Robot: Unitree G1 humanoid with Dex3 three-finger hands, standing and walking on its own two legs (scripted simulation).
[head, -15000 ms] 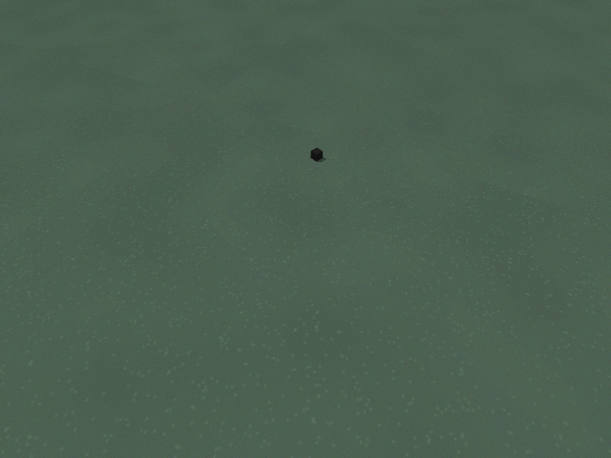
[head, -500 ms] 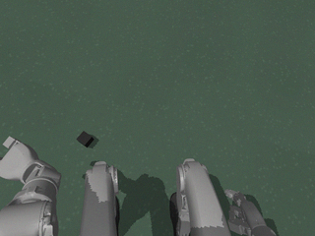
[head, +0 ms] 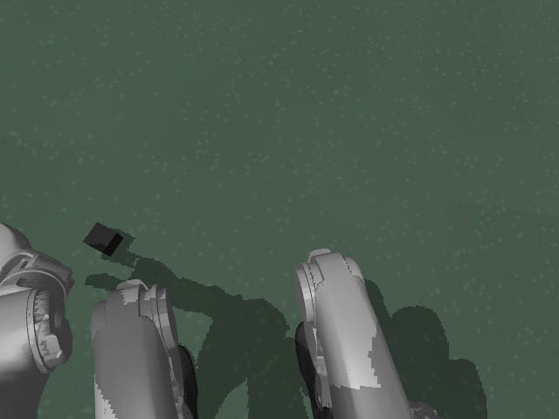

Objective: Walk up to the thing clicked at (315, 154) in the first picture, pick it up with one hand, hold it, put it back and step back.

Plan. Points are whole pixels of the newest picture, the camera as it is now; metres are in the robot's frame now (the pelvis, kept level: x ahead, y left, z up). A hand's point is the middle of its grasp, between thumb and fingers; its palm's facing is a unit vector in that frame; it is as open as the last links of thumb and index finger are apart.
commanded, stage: rise first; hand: left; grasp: from above
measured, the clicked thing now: (103, 239) +0.47 +0.28 -0.33
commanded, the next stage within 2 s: none
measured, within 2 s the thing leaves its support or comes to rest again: neither
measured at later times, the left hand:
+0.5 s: hand (52, 252) +0.42 +0.31 -0.20, palm faces -0.13 -0.41 -0.90, open 14.3 cm
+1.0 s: hand (55, 248) +0.43 +0.32 -0.22, palm faces -0.15 -0.39 -0.91, open 14.2 cm
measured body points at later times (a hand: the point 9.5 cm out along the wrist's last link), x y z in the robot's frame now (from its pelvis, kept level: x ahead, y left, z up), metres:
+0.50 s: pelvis +0.01 -0.01 -0.03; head +0.26 +0.02 +0.35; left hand +0.42 +0.33 -0.15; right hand +0.03 -0.27 -0.15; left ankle +0.10 +0.14 -0.32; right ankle +0.11 -0.14 -0.32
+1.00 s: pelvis +0.01 +0.00 -0.04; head +0.26 +0.04 +0.34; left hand +0.43 +0.33 -0.16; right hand +0.03 -0.27 -0.14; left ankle +0.10 +0.14 -0.32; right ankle +0.11 -0.14 -0.32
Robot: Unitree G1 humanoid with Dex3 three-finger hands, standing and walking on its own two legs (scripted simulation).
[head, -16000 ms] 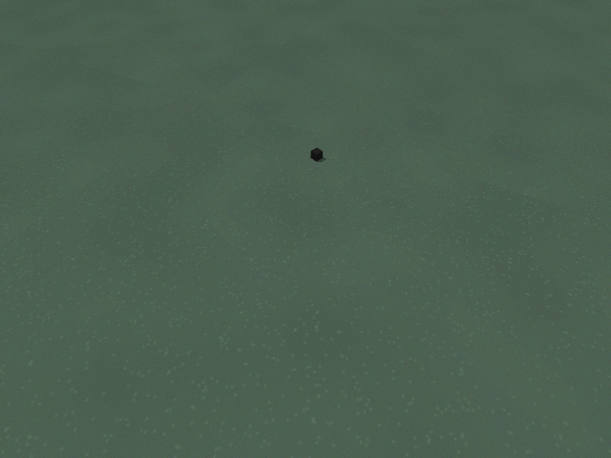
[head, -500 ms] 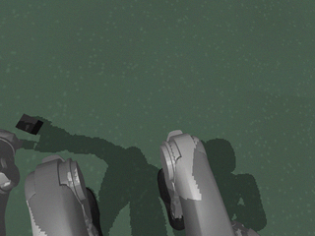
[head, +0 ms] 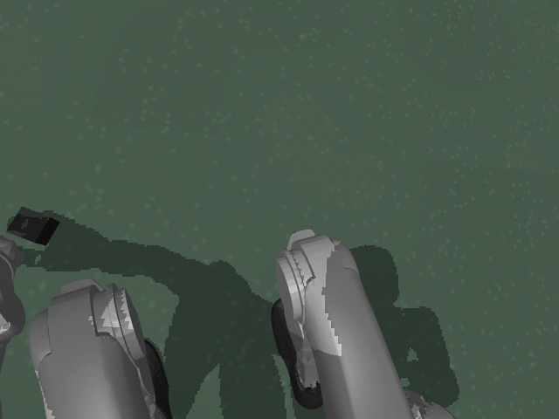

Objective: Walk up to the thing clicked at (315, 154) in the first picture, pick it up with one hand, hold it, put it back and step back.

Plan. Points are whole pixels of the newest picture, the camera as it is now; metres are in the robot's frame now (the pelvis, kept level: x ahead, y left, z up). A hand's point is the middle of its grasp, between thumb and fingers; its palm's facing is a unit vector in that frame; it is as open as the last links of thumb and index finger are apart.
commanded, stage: rise first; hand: left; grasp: from above
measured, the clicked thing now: (34, 226) +0.43 +0.31 -0.29
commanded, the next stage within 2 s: none
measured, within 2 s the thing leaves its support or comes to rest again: neither
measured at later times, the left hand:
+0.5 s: hand out of the picture +0.41 +0.34 -0.18, palm faces -0.11 -0.39 -0.91, open 14.1 cm
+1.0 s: hand out of the picture +0.40 +0.35 -0.18, palm faces -0.12 -0.39 -0.91, open 14.2 cm
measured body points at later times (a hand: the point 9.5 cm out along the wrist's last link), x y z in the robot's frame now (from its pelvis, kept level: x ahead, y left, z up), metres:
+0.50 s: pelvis +0.00 +0.00 +0.00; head +0.25 +0.06 +0.37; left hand +0.41 +0.36 -0.13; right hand +0.01 -0.26 -0.10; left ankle +0.08 +0.15 -0.28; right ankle +0.11 -0.13 -0.28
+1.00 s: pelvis +0.00 +0.00 +0.00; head +0.24 +0.06 +0.37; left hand +0.41 +0.37 -0.12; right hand +0.01 -0.26 -0.09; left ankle +0.08 +0.15 -0.28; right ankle +0.11 -0.13 -0.28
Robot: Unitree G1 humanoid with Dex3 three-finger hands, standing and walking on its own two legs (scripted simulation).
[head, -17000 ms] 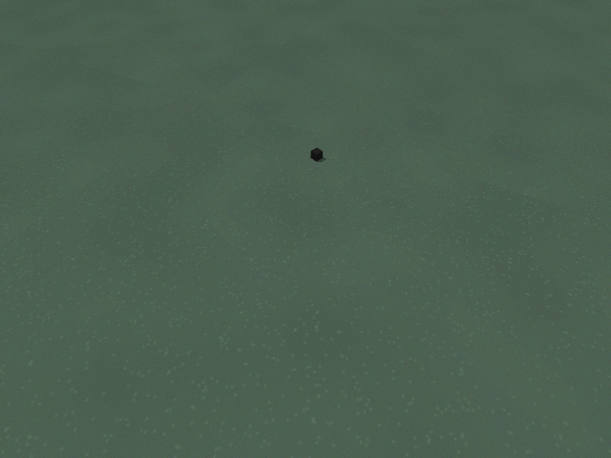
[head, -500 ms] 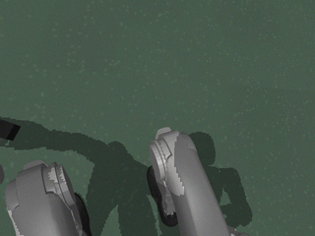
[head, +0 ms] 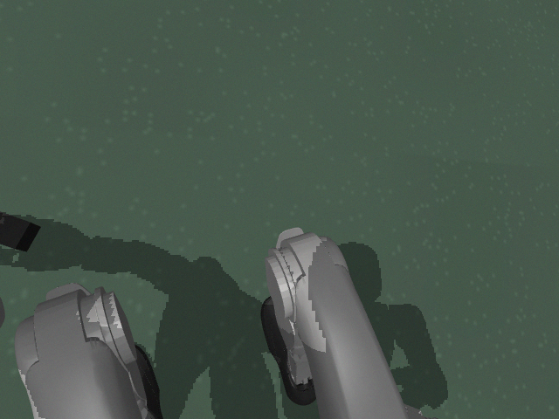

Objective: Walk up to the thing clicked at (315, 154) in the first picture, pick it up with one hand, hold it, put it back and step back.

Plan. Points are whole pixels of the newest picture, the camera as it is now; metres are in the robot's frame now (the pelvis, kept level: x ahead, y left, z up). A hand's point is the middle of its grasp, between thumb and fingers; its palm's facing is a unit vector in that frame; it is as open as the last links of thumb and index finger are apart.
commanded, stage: rise first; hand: left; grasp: from above
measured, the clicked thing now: (13, 232) +0.43 +0.32 -0.29
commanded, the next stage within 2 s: none
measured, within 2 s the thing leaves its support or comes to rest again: neither
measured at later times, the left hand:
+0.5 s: hand out of the picture +0.40 +0.36 -0.18, palm faces -0.10 -0.40 -0.91, open 14.3 cm
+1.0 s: hand out of the picture +0.40 +0.36 -0.19, palm faces -0.10 -0.40 -0.91, open 14.3 cm
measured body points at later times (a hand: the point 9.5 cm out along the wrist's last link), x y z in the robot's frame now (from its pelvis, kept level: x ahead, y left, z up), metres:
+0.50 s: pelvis +0.00 +0.00 +0.00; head +0.25 +0.08 +0.37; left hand +0.41 +0.37 -0.13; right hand +0.00 -0.26 -0.08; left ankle +0.08 +0.14 -0.28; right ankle +0.11 -0.13 -0.28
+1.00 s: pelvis +0.00 +0.00 +0.00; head +0.25 +0.07 +0.37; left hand +0.41 +0.37 -0.13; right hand +0.01 -0.26 -0.08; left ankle +0.08 +0.14 -0.28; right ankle +0.11 -0.13 -0.28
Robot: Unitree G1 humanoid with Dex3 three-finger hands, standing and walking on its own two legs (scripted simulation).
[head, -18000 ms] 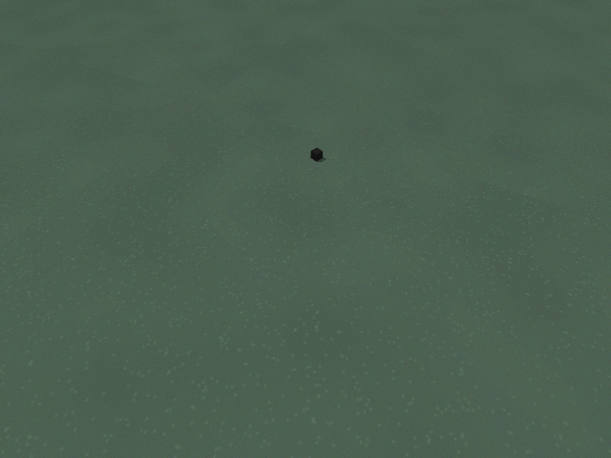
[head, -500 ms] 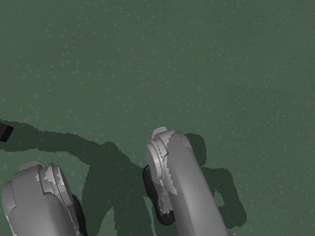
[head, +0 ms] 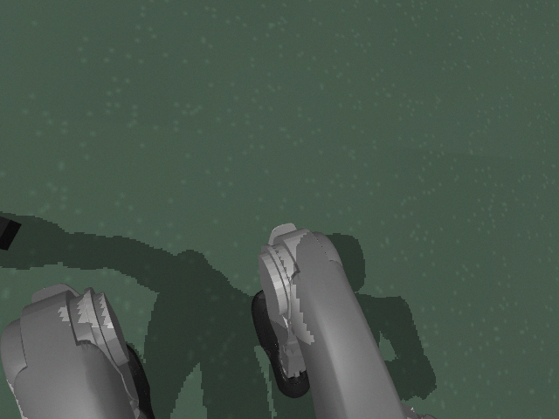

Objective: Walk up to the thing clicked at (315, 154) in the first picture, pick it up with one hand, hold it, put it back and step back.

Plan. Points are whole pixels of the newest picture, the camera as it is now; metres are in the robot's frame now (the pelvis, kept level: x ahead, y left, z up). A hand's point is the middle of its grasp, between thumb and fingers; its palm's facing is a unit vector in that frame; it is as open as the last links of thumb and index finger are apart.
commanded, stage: rise first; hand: left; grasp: from above
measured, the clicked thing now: out of the picture +0.43 +0.32 -0.30
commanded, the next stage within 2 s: none
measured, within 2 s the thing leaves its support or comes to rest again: neither
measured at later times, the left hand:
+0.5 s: hand out of the picture +0.40 +0.36 -0.18, palm faces -0.12 -0.39 -0.91, open 14.3 cm
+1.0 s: hand out of the picture +0.40 +0.36 -0.18, palm faces -0.12 -0.39 -0.91, open 14.3 cm
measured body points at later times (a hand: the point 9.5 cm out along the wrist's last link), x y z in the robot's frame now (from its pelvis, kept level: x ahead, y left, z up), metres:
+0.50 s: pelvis +0.00 +0.00 +0.00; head +0.24 +0.07 +0.37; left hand +0.40 +0.37 -0.13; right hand +0.01 -0.25 -0.08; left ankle +0.08 +0.14 -0.28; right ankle +0.12 -0.13 -0.28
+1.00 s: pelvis +0.00 +0.00 +0.00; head +0.25 +0.08 +0.37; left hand +0.41 +0.38 -0.13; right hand +0.01 -0.26 -0.08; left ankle +0.08 +0.14 -0.28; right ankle +0.12 -0.13 -0.28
